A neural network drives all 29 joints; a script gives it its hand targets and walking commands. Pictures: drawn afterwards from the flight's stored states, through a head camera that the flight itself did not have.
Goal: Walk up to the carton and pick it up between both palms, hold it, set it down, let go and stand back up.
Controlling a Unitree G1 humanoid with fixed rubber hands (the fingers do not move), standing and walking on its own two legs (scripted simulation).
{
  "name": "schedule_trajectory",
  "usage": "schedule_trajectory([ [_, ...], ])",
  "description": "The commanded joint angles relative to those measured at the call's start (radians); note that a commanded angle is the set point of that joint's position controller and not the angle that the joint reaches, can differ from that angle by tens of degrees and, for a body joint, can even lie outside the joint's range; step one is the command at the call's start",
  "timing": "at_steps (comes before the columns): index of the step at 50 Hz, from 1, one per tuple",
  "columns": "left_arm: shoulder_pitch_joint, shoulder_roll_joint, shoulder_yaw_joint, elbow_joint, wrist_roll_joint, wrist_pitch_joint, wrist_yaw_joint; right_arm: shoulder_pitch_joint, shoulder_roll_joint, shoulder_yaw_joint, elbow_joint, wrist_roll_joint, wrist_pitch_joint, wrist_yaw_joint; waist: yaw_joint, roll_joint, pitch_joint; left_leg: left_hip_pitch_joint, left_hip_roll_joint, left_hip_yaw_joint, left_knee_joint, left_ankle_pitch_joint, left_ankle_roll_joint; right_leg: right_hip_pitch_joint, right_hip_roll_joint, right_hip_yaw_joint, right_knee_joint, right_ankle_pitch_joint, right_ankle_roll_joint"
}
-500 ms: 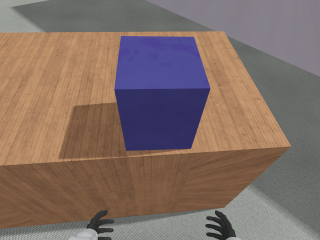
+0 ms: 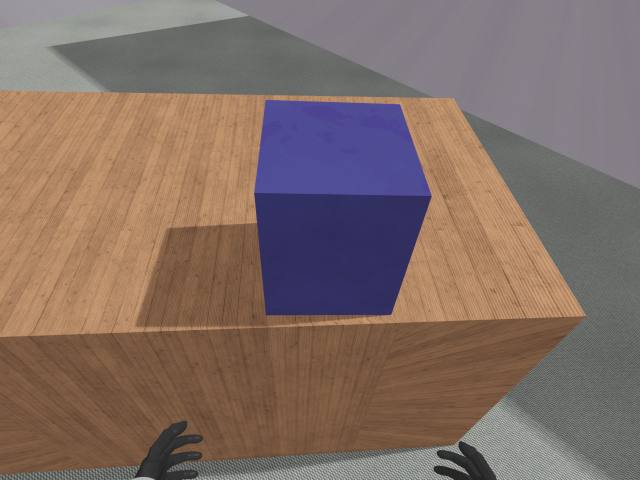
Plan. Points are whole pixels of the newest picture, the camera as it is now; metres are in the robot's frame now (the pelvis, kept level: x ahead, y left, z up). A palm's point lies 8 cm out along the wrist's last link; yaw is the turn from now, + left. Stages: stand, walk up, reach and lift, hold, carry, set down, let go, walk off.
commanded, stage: reach and lift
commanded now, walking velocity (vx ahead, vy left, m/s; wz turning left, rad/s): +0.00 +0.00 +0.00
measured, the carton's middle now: (331, 212) +0.50 +0.03 +0.06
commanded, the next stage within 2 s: none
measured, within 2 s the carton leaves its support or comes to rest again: neither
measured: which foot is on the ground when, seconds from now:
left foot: down 0.00-1.00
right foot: down 0.00-1.00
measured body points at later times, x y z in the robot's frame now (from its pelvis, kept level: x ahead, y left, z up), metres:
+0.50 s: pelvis -0.01 +0.00 +0.00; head +0.00 +0.01 +0.45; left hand +0.16 +0.21 -0.04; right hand +0.17 -0.20 -0.04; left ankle -0.02 +0.11 -0.75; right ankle +0.01 -0.10 -0.75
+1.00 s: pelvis +0.02 +0.00 +0.00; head +0.02 +0.01 +0.45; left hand +0.23 +0.22 +0.02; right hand +0.24 -0.19 +0.02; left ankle -0.02 +0.11 -0.75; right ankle +0.01 -0.10 -0.75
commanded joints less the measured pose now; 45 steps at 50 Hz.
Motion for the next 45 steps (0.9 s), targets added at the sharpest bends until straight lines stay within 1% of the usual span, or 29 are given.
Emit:
schedule_trajectory([
  [1, -0.063, 0.079, 0.026, -0.197, -0.006, -0.052, 0.031, -0.010, -0.105, -0.063, -0.189, -0.015, -0.049, 0.005, 0.002, 0.031, -0.064, -0.058, 0.009, 0.007, -0.055, 0.108, -0.039, 0.070, -0.026, 0.043, -0.016, 0.051, 0.012],
  [7, -0.027, 0.077, 0.011, -0.267, -0.038, -0.088, 0.068, 0.045, -0.104, -0.064, -0.276, -0.008, -0.078, 0.010, 0.014, 0.032, -0.068, -0.079, 0.012, 0.018, -0.062, 0.065, -0.031, 0.071, -0.029, 0.050, -0.007, 0.020, 0.021],
  [12, 0.006, 0.081, 0.007, -0.310, -0.059, -0.109, 0.083, 0.090, -0.104, -0.056, -0.350, 0.005, -0.093, 0.009, 0.021, 0.031, -0.060, -0.090, 0.011, 0.023, -0.070, 0.047, -0.027, 0.074, -0.032, 0.055, -0.009, -0.002, 0.026],
  [18, -0.018, 0.089, 0.009, -0.338, -0.084, -0.131, 0.093, 0.055, -0.111, -0.069, -0.419, 0.007, -0.101, 0.006, 0.036, 0.029, -0.048, -0.104, 0.011, 0.021, -0.074, -0.035, -0.027, 0.055, -0.038, 0.050, -0.014, -0.065, 0.031],
  [22, -0.063, 0.099, 0.007, -0.353, -0.103, -0.149, 0.103, 0.030, -0.113, -0.072, -0.431, 0.010, -0.108, 0.004, 0.028, 0.018, -0.060, -0.091, 0.013, 0.017, -0.070, -0.061, -0.024, 0.035, -0.039, 0.047, -0.012, -0.081, 0.040],
  [25, -0.073, 0.105, 0.007, -0.362, -0.109, -0.159, 0.104, 0.022, -0.118, -0.072, -0.430, 0.018, -0.113, -0.003, 0.023, 0.014, -0.071, -0.070, 0.013, 0.012, -0.067, -0.026, -0.024, 0.036, -0.038, 0.046, -0.016, -0.054, 0.044],
  [32, -0.075, 0.112, 0.021, -0.390, -0.106, -0.187, 0.089, 0.008, -0.138, -0.063, -0.458, 0.044, -0.135, -0.023, 0.018, 0.010, -0.095, -0.024, 0.004, -0.002, -0.051, 0.107, -0.026, 0.070, -0.033, 0.044, -0.028, 0.051, 0.046],
  [37, -0.083, 0.115, 0.032, -0.417, -0.103, -0.228, 0.078, -0.002, -0.157, -0.052, -0.495, 0.069, -0.170, -0.034, 0.014, 0.019, -0.114, -0.006, -0.004, -0.013, -0.035, 0.184, -0.030, 0.103, -0.030, 0.040, -0.025, 0.134, 0.045],
  [45, -0.112, 0.118, 0.046, -0.445, -0.104, -0.300, 0.065, -0.035, -0.197, -0.042, -0.536, 0.109, -0.227, -0.042, 0.001, 0.029, -0.137, 0.013, -0.011, -0.036, -0.017, 0.264, -0.036, 0.148, -0.026, 0.035, -0.015, 0.242, 0.041],
])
